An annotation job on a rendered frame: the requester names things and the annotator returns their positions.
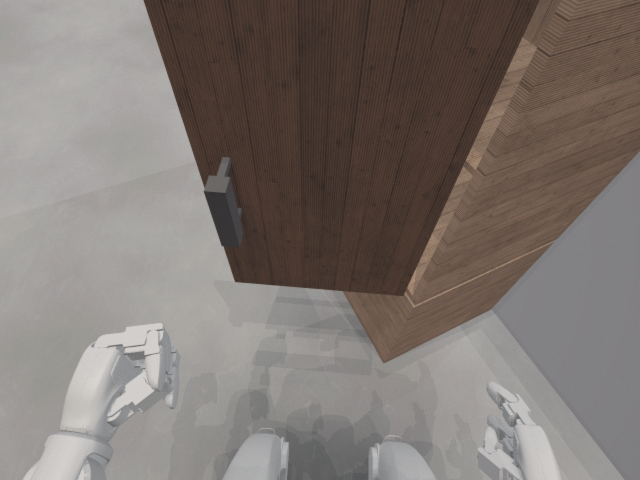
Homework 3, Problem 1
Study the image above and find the right robot hand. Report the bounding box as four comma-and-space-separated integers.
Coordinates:
478, 381, 561, 480

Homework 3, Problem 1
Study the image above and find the robot right thigh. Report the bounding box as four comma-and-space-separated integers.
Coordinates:
368, 441, 437, 480

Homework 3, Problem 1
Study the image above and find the cupboard door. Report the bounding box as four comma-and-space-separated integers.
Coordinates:
144, 0, 539, 296

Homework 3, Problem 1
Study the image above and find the handle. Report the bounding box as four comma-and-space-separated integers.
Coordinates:
204, 157, 243, 248

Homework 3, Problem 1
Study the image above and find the robot thigh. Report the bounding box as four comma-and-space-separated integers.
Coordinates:
368, 441, 437, 480
222, 433, 289, 480

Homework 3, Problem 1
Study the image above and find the left robot forearm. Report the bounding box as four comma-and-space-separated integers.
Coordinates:
22, 431, 114, 480

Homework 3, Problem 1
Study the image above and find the robot left thigh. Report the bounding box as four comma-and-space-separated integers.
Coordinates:
222, 433, 289, 480

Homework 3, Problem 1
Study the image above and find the left robot hand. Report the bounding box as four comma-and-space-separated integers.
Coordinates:
60, 323, 181, 442

